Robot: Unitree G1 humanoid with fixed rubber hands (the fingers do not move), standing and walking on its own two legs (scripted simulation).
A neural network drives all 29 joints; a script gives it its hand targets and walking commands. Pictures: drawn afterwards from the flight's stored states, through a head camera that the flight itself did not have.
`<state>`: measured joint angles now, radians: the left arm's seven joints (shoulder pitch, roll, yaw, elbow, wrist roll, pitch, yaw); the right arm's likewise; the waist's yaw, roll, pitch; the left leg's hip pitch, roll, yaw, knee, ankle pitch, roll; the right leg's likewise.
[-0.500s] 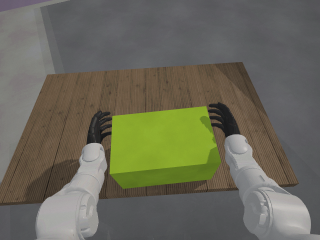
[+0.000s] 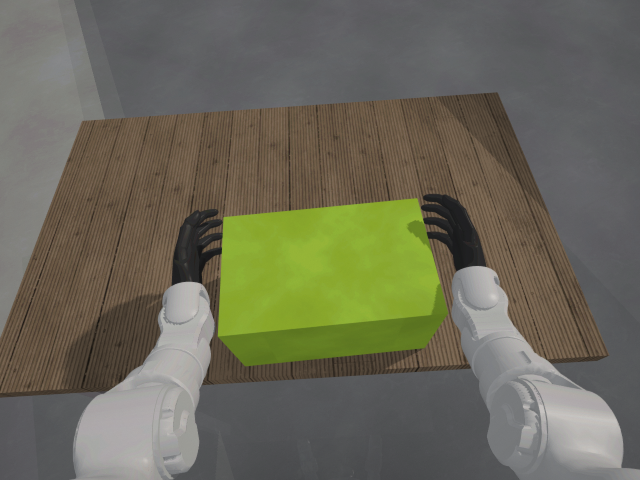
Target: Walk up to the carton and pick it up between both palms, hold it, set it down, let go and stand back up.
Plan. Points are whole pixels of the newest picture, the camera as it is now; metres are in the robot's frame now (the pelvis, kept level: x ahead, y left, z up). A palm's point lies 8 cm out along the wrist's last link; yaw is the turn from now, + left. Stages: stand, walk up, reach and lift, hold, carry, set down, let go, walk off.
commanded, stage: set down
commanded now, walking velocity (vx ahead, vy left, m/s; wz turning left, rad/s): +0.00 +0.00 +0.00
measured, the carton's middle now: (328, 285) +0.39 +0.03 -0.07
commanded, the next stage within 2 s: none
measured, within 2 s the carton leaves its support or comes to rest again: neither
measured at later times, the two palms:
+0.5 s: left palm (190, 274) +0.38 +0.21 -0.01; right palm (464, 256) +0.41 -0.15 -0.01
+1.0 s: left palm (190, 271) +0.39 +0.21 -0.01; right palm (485, 250) +0.41 -0.17 +0.00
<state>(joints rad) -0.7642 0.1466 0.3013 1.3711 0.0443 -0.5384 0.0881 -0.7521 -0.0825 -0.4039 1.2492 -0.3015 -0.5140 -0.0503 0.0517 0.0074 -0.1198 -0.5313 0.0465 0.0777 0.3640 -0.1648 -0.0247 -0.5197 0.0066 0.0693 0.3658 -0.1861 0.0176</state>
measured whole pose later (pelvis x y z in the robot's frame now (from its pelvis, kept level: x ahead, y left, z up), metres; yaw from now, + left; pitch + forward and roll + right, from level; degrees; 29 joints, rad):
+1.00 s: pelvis -0.02 +0.01 -0.01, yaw -1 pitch +26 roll -2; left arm -0.86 0.14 0.20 1.43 -0.04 -0.47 0.11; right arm -0.83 -0.26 -0.04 1.36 0.24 -0.47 0.02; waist 0.07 0.01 -0.25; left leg -0.77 0.07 0.08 0.52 -0.21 -0.02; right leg -0.71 0.03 0.07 0.42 -0.17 0.02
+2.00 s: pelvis -0.06 +0.01 -0.02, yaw -1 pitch +23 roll -1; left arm -0.43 0.14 0.12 0.96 -0.10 -0.40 0.08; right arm -0.55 -0.38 0.12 1.15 0.44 -0.45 0.09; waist 0.09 0.01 -0.26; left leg -0.79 0.07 0.08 0.55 -0.16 -0.01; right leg -0.75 0.03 0.07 0.49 -0.15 0.03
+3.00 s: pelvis -0.05 +0.00 +0.00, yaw +0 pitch +6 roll +0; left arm 0.18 0.14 0.08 0.49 -0.10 -0.29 0.10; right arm 0.07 -0.34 0.12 0.70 0.33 -0.44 0.12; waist 0.06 -0.02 -0.11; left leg -0.40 0.07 0.08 0.50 -0.21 -0.02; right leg -0.39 0.03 0.07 0.49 -0.22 0.01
